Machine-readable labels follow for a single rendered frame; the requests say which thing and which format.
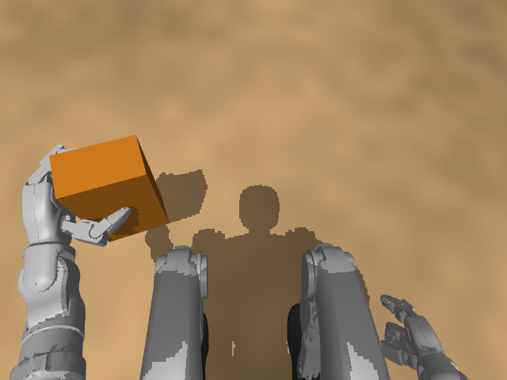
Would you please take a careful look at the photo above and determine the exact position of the left robot arm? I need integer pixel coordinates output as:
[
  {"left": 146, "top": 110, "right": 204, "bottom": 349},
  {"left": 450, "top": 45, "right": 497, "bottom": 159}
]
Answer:
[{"left": 9, "top": 241, "right": 86, "bottom": 380}]

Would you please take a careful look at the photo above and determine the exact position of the right robot foot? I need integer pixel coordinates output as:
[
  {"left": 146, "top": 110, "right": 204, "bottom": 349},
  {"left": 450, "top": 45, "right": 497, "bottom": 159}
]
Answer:
[{"left": 288, "top": 303, "right": 320, "bottom": 380}]

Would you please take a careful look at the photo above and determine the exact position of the carton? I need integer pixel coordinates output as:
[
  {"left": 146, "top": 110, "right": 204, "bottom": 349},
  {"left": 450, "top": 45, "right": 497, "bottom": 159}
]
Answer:
[{"left": 49, "top": 135, "right": 169, "bottom": 242}]

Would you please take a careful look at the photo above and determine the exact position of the right robot arm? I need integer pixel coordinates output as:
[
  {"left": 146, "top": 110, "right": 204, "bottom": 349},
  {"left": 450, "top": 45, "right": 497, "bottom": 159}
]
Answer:
[{"left": 417, "top": 353, "right": 469, "bottom": 380}]

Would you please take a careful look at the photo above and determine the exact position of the left robot hand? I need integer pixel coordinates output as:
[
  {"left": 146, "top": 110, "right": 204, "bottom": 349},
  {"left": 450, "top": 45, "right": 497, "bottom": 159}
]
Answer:
[{"left": 21, "top": 144, "right": 132, "bottom": 247}]

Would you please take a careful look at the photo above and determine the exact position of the right robot hand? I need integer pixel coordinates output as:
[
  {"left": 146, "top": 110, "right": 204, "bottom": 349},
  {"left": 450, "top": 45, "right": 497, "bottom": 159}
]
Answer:
[{"left": 380, "top": 295, "right": 445, "bottom": 370}]

